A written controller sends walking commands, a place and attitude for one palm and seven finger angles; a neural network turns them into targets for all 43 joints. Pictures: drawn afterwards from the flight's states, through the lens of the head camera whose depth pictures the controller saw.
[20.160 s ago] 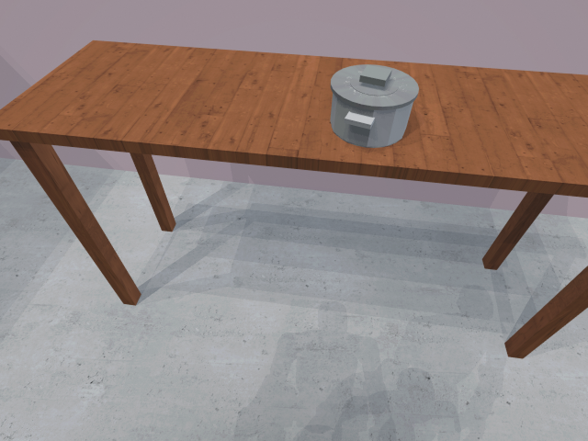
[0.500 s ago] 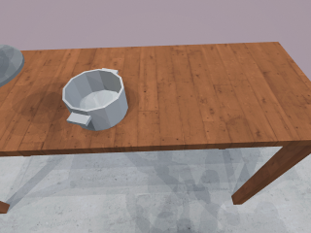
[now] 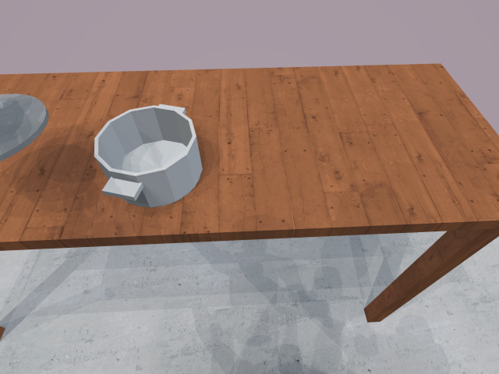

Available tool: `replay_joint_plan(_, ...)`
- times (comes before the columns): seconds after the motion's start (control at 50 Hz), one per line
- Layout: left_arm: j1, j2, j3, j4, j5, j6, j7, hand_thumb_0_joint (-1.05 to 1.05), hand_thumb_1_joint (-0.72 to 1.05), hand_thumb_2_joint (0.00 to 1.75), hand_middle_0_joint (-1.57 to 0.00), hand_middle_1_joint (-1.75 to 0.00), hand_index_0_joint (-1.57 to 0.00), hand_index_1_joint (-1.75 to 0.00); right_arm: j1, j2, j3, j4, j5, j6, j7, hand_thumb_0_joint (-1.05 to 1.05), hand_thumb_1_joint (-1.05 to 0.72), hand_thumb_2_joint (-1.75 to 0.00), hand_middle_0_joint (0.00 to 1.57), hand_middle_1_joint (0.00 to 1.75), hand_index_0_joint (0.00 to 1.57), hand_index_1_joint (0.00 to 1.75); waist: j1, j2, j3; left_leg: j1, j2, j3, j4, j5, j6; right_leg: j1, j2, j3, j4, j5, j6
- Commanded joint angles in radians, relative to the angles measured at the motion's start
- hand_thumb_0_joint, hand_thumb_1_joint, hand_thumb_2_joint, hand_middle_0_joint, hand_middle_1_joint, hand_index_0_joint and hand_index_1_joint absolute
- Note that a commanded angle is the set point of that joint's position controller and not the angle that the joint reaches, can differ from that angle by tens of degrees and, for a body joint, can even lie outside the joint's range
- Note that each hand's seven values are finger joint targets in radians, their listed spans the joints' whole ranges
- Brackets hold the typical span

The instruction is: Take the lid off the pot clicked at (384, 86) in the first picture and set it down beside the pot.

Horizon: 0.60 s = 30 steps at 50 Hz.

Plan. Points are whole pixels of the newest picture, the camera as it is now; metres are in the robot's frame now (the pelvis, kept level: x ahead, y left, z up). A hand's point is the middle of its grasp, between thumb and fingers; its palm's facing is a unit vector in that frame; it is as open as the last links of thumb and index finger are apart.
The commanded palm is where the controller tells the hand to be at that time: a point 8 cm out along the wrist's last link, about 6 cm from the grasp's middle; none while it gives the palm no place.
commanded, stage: lower the lid onto the table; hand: left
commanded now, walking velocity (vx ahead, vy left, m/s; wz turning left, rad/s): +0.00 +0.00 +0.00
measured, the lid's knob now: out of the picture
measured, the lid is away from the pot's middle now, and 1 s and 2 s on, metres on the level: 0.22 0.22 0.23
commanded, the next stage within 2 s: open the fingers wide in 1.96 s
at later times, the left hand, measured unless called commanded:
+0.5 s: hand out of the picture +0.42 +0.38 +0.19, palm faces -0.36 -0.18 -0.92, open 8.6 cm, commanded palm +0.44 +0.39 +0.26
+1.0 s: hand out of the picture +0.41 +0.37 +0.16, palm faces -0.42 -0.19 -0.89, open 8.6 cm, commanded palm +0.45 +0.39 +0.23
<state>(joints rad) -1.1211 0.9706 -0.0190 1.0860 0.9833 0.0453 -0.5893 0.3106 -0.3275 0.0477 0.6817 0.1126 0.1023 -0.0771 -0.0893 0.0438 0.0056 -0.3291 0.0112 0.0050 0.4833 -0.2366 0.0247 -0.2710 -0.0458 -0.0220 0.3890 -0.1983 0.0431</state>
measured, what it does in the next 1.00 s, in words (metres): stands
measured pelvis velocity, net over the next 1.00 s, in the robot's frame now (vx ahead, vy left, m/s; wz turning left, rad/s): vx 0.00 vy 0.00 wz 0.00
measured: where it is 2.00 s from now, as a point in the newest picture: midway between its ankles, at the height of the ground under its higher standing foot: outside the picture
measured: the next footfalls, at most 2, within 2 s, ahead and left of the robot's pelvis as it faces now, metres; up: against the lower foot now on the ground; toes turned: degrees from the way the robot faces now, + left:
none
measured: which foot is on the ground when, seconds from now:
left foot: down 0.00-1.00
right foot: down 0.00-1.00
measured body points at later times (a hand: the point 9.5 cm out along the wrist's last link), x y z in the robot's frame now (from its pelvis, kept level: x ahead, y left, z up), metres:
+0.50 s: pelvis +0.01 +0.01 +0.00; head +0.05 +0.00 +0.45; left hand +0.44 +0.38 +0.24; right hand +0.06 -0.27 -0.12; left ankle +0.00 +0.11 -0.74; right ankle +0.00 -0.16 -0.74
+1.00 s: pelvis +0.00 +0.00 +0.00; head +0.05 +0.00 +0.44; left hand +0.43 +0.38 +0.21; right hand +0.04 -0.28 -0.12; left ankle +0.00 +0.11 -0.74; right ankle +0.00 -0.16 -0.74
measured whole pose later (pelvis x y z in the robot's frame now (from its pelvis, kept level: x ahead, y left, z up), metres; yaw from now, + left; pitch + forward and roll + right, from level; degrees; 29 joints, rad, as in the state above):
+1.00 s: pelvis +0.00 +0.00 +0.00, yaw +0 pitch +6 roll -2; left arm -1.01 0.94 0.01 1.13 0.96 -0.05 -0.54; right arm 0.32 -0.33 0.04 0.69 0.11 0.11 -0.07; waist -0.10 0.04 -0.01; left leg -0.38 0.01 0.00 0.54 -0.26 0.03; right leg -0.32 -0.04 -0.02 0.43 -0.22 0.05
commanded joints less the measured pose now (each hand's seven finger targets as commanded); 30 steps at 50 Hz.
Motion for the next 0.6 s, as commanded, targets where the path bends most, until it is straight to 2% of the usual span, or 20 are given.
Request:
replay_joint_plan(0.0,-0.558,0.388,0.094,-0.263,0.009,-0.016,0.071,0.00,0.47,1.16,-0.83,-0.96,-0.81,-0.93,0.040,-0.162,-0.063,-0.087,-0.005,-0.032,-0.011,0.00,-0.90,-0.90,0.20,0.30,0.20,0.30,-0.004,0.154,-0.406,0.239,-0.045,0.014,-0.029,0.334,0.068,0.080,0.091,-0.055,-0.011,0.229,-0.070)
replay_joint_plan(0.02,-0.525,0.378,0.088,-0.260,0.000,-0.020,0.071,0.00,0.47,1.16,-0.83,-0.96,-0.81,-0.93,0.038,-0.165,-0.062,-0.092,-0.005,-0.033,-0.010,0.00,-0.90,-0.90,0.20,0.30,0.20,0.30,0.000,0.191,-0.399,0.245,-0.040,0.007,-0.026,0.383,0.064,0.067,0.089,-0.056,-0.012,0.236,-0.076)
replay_joint_plan(0.04,-0.518,0.398,0.110,-0.249,0.008,-0.020,0.075,0.00,0.47,1.16,-0.83,-0.96,-0.81,-0.93,0.051,-0.163,-0.063,-0.085,-0.008,-0.033,-0.009,0.00,-0.90,-0.90,0.20,0.30,0.20,0.30,-0.001,0.145,-0.393,0.240,-0.041,0.006,-0.019,0.362,0.064,0.072,0.093,-0.056,-0.008,0.232,-0.070)
replay_joint_plan(0.08,-0.508,0.408,0.122,-0.240,0.008,-0.026,0.074,0.00,0.47,1.16,-0.83,-0.96,-0.81,-0.93,0.048,-0.164,-0.065,-0.087,-0.006,-0.030,-0.006,0.00,-0.90,-0.90,0.20,0.30,0.20,0.30,0.000,0.143,-0.394,0.226,-0.046,0.011,-0.019,0.350,0.067,0.078,0.092,-0.055,-0.006,0.239,-0.069)
replay_joint_plan(0.12,-0.463,0.400,0.125,-0.229,-0.003,-0.032,0.074,0.00,0.47,1.16,-0.83,-0.96,-0.81,-0.93,0.046,-0.170,-0.066,-0.093,-0.006,-0.026,-0.004,0.00,-0.90,-0.90,0.20,0.30,0.20,0.30,0.005,0.149,-0.401,0.229,-0.041,0.007,-0.014,0.410,0.066,0.076,0.090,-0.058,-0.003,0.263,-0.073)
replay_joint_plan(0.14,-0.472,0.428,0.146,-0.242,0.004,-0.034,0.078,0.00,0.47,1.16,-0.83,-0.96,-0.81,-0.93,0.053,-0.167,-0.067,-0.089,-0.008,-0.021,0.001,0.00,-0.90,-0.90,0.20,0.30,0.20,0.30,0.005,0.129,-0.406,0.224,-0.042,0.007,-0.008,0.402,0.066,0.087,0.092,-0.055,0.002,0.268,-0.068)
replay_joint_plan(0.2,-0.499,0.381,0.103,-0.237,-0.002,-0.033,0.075,0.00,0.47,1.16,-0.83,-0.96,-0.81,-0.93,0.054,-0.167,-0.068,-0.086,-0.003,-0.017,0.000,0.00,-0.90,-0.90,0.20,0.30,0.20,0.30,-0.009,0.151,-0.394,0.237,-0.041,0.007,-0.012,0.389,0.065,0.055,0.094,-0.060,-0.002,0.247,-0.068)
replay_joint_plan(0.22,-0.458,0.389,0.115,-0.233,-0.008,-0.038,0.077,0.00,0.47,1.16,-0.83,-0.96,-0.81,-0.93,0.053,-0.171,-0.070,-0.088,-0.003,-0.018,0.001,0.00,-0.90,-0.90,0.20,0.30,0.20,0.30,-0.002,0.165,-0.402,0.248,-0.036,0.005,-0.005,0.429,0.064,0.050,0.092,-0.060,-0.001,0.257,-0.071)
replay_joint_plan(0.24,-0.491,0.430,0.145,-0.283,0.000,-0.042,0.082,0.00,0.47,1.16,-0.83,-0.96,-0.81,-0.93,0.058,-0.169,-0.071,-0.088,-0.007,-0.016,0.003,0.00,-0.90,-0.90,0.20,0.30,0.20,0.30,0.001,0.173,-0.435,0.264,-0.038,0.001,-0.001,0.429,0.064,0.064,0.093,-0.055,0.004,0.260,-0.068)
replay_joint_plan(0.28,-0.500,0.396,0.126,-0.288,-0.005,-0.044,0.081,0.00,0.47,1.16,-0.83,-0.96,-0.81,-0.93,0.056,-0.165,-0.072,-0.089,-0.006,-0.016,0.002,0.00,-0.90,-0.90,0.20,0.30,0.20,0.30,-0.005,0.179,-0.431,0.275,-0.037,-0.003,-0.002,0.435,0.064,0.048,0.094,-0.062,0.003,0.254,-0.068)
replay_joint_plan(0.32,-0.439,0.374,0.118,-0.250,-0.016,-0.046,0.081,0.00,0.47,1.16,-0.83,-0.96,-0.81,-0.93,0.052,-0.168,-0.071,-0.093,-0.006,-0.021,0.000,0.00,-0.90,-0.90,0.20,0.30,0.20,0.30,-0.004,0.179,-0.411,0.273,-0.036,-0.005,0.003,0.451,0.063,0.026,0.094,-0.063,-0.003,0.249,-0.071)
replay_joint_plan(0.34,-0.447,0.402,0.147,-0.263,-0.013,-0.048,0.083,0.00,0.47,1.16,-0.83,-0.96,-0.81,-0.93,0.062,-0.167,-0.073,-0.085,-0.008,-0.017,0.003,0.00,-0.90,-0.90,0.20,0.30,0.20,0.30,-0.002,0.129,-0.416,0.260,-0.037,-0.005,0.006,0.428,0.064,0.045,0.095,-0.061,0.003,0.255,-0.066)
replay_joint_plan(0.36,-0.446,0.423,0.167,-0.272,-0.014,-0.051,0.084,0.00,0.47,1.16,-0.83,-0.96,-0.81,-0.93,0.055,-0.170,-0.074,-0.089,-0.006,-0.014,0.005,0.00,-0.90,-0.90,0.20,0.30,0.20,0.30,0.002,0.135,-0.430,0.257,-0.038,-0.002,0.005,0.434,0.067,0.057,0.094,-0.059,0.006,0.267,-0.066)
replay_joint_plan(0.38,-0.468,0.397,0.140,-0.292,-0.017,-0.053,0.083,0.00,0.47,1.16,-0.83,-0.96,-0.81,-0.93,0.048,-0.166,-0.072,-0.093,-0.005,-0.012,0.006,0.00,-0.90,-0.90,0.20,0.30,0.20,0.30,-0.004,0.169,-0.430,0.268,-0.040,-0.005,0.005,0.445,0.065,0.043,0.094,-0.062,0.006,0.265,-0.068)
replay_joint_plan(0.4,-0.446,0.358,0.116,-0.258,-0.018,-0.050,0.082,0.00,0.47,1.16,-0.83,-0.96,-0.81,-0.93,0.054,-0.162,-0.075,-0.088,-0.005,-0.015,0.006,0.00,-0.90,-0.90,0.20,0.30,0.20,0.30,-0.010,0.157,-0.404,0.270,-0.038,-0.006,0.009,0.446,0.064,0.018,0.096,-0.067,0.005,0.254,-0.067)
replay_joint_plan(0.44,-0.466,0.391,0.142,-0.331,-0.022,-0.056,0.086,0.00,0.47,1.16,-0.83,-0.96,-0.81,-0.93,0.048,-0.166,-0.076,-0.094,-0.008,-0.013,0.010,0.00,-0.90,-0.90,0.20,0.30,0.20,0.30,-0.001,0.175,-0.446,0.297,-0.033,-0.015,0.009,0.467,0.059,0.029,0.093,-0.061,0.006,0.250,-0.067)
replay_joint_plan(0.5,-0.418,0.360,0.129,-0.259,-0.026,-0.056,0.085,0.00,0.47,1.16,-0.83,-0.96,-0.81,-0.93,0.044,-0.163,-0.073,-0.092,-0.006,-0.010,0.010,0.00,-0.90,-0.90,0.20,0.30,0.20,0.30,-0.006,0.139,-0.396,0.256,-0.039,-0.011,0.007,0.431,0.061,0.018,0.095,-0.067,0.006,0.241,-0.067)
replay_joint_plan(0.52,-0.407,0.339,0.114,-0.261,-0.036,-0.061,0.085,0.00,0.47,1.16,-0.83,-0.96,-0.81,-0.93,0.038,-0.166,-0.074,-0.094,-0.004,-0.011,0.010,0.00,-0.90,-0.90,0.20,0.30,0.20,0.30,-0.004,0.165,-0.391,0.267,-0.032,-0.017,0.006,0.465,0.057,0.004,0.092,-0.067,0.006,0.242,-0.072)
replay_joint_plan(0.54,-0.422,0.358,0.130,-0.288,-0.031,-0.062,0.087,0.00,0.47,1.16,-0.83,-0.96,-0.81,-0.93,0.043,-0.162,-0.076,-0.093,-0.009,-0.008,0.014,0.00,-0.90,-0.90,0.20,0.30,0.20,0.30,-0.002,0.153,-0.400,0.271,-0.035,-0.019,0.010,0.446,0.058,0.010,0.094,-0.066,0.007,0.236,-0.069)
replay_joint_plan(0.58,-0.412,0.341,0.114,-0.225,-0.028,-0.061,0.087,0.00,0.47,1.16,-0.83,-0.96,-0.81,-0.93,0.044,-0.162,-0.072,-0.088,-0.008,-0.006,0.010,0.00,-0.90,-0.90,0.20,0.30,0.20,0.30,-0.011,0.110,-0.374,0.234,-0.040,-0.009,0.006,0.377,0.063,0.006,0.097,-0.067,0.005,0.216,-0.068)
